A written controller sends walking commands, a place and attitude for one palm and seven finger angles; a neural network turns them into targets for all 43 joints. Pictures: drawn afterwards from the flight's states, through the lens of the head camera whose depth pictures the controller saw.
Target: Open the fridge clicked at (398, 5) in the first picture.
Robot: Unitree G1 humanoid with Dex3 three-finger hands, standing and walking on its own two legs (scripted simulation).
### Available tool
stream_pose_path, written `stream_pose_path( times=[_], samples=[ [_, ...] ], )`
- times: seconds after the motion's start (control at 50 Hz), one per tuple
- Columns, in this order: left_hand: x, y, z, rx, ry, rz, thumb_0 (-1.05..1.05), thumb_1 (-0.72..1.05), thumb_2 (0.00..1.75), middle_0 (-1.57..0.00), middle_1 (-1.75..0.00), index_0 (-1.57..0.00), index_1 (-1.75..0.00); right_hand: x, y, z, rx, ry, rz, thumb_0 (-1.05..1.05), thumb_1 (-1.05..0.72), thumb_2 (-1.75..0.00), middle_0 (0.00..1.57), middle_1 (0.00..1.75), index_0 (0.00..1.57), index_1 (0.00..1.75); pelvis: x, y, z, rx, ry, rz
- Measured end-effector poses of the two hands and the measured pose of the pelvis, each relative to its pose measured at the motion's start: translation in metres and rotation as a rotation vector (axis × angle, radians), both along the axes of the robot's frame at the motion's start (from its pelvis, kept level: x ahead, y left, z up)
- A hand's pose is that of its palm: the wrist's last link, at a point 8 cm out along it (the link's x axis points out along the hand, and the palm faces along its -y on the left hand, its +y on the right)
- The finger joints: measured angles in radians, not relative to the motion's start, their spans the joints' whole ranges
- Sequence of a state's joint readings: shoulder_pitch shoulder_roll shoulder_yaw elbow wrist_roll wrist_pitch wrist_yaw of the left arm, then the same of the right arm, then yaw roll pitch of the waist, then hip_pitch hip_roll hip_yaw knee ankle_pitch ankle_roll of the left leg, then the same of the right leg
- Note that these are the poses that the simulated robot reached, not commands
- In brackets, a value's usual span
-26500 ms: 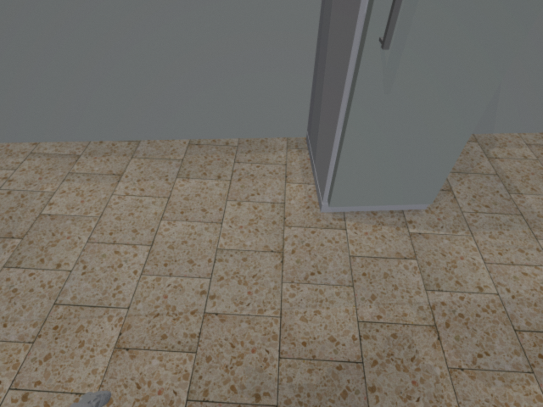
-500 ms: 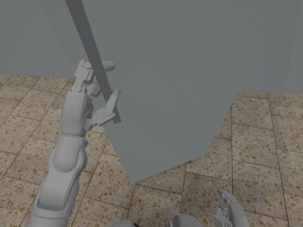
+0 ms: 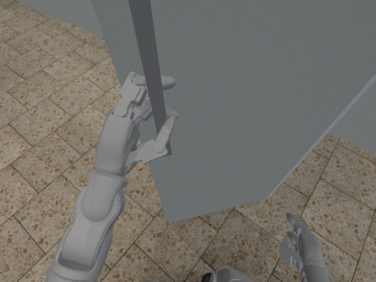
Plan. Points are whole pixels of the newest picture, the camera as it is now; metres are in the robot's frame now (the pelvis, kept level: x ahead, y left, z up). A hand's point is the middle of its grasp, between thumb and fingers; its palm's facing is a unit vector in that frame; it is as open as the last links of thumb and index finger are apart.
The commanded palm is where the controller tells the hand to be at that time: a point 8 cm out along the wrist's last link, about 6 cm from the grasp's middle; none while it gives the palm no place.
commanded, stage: walk backward, drawing the door open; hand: left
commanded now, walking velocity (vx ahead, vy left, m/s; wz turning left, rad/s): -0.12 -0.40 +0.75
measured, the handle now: (150, 68) +0.36 +0.05 +0.27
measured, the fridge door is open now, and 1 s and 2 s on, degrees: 46 74 66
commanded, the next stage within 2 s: stop walking and hold the door back in 0.76 s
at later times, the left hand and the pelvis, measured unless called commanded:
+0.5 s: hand (213, 194) +0.22 -0.03 +0.19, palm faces +0.33 -0.93 -0.15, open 6.7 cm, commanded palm +0.18 +0.01 +0.19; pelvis -0.03 -0.23 +0.00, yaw +24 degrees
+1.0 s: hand (292, 259) +0.15 -0.11 +0.19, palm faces +0.76 -0.61 -0.20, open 6.1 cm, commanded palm +0.10 -0.07 +0.19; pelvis +0.02 -0.43 +0.01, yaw +44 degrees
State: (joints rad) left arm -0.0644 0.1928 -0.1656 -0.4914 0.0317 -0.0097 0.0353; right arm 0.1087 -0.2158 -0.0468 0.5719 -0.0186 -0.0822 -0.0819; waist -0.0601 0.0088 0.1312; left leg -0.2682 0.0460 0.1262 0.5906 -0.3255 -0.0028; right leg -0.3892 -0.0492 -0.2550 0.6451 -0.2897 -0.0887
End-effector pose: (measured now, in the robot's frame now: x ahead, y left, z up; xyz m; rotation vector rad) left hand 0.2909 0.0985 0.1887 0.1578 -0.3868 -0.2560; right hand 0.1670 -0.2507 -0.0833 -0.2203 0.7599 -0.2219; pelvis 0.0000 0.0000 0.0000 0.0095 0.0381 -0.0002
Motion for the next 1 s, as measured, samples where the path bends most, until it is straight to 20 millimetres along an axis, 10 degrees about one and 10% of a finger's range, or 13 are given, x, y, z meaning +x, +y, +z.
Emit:
stream_pose_path(
  times=[0.2,0.32,0.56,0.82,1.0],
  samples=[
    [-0.041,-0.024,0.000,-0.005,0.000,0.196,-0.07,0.66,0.85,-0.42,-1.36,-0.13,-1.13,0.008,-0.019,-0.008,0.124,0.076,0.263,0.01,-0.90,-0.89,0.20,0.30,0.20,0.30,-0.026,-0.096,0.010,-0.037,-0.037,0.150],
    [-0.064,-0.048,0.000,-0.013,-0.008,0.430,-0.08,0.65,0.86,-0.44,-1.38,-0.15,-1.22,0.027,-0.065,-0.030,0.184,0.096,0.329,0.01,-0.90,-0.89,0.20,0.30,0.21,0.30,-0.027,-0.166,-0.001,-0.045,-0.063,0.249],
    [-0.121,-0.092,-0.004,-0.059,-0.054,0.598,-0.06,0.67,0.83,-0.46,-1.40,-0.19,-1.28,0.067,-0.144,0.000,-0.002,0.024,0.471,0.01,-0.91,-0.89,0.20,0.30,0.20,0.30,-0.034,-0.255,-0.003,0.015,-0.036,0.439],
    [-0.172,-0.155,0.000,-0.024,-0.026,0.968,-0.04,0.69,0.84,-0.46,-1.40,-0.22,-1.32,0.101,-0.201,-0.011,0.098,0.104,0.720,0.01,-0.90,-0.89,0.20,0.30,0.21,0.30,0.010,-0.388,0.000,-0.053,-0.053,0.609],
    [-0.197,-0.186,0.004,0.003,0.007,1.118,-0.05,0.66,0.84,-0.46,-1.40,-0.30,-1.36,0.145,-0.245,-0.001,-0.026,0.096,0.791,0.01,-0.91,-0.89,0.20,0.30,0.20,0.30,0.021,-0.435,0.009,-0.001,-0.039,0.768]
  ],
)
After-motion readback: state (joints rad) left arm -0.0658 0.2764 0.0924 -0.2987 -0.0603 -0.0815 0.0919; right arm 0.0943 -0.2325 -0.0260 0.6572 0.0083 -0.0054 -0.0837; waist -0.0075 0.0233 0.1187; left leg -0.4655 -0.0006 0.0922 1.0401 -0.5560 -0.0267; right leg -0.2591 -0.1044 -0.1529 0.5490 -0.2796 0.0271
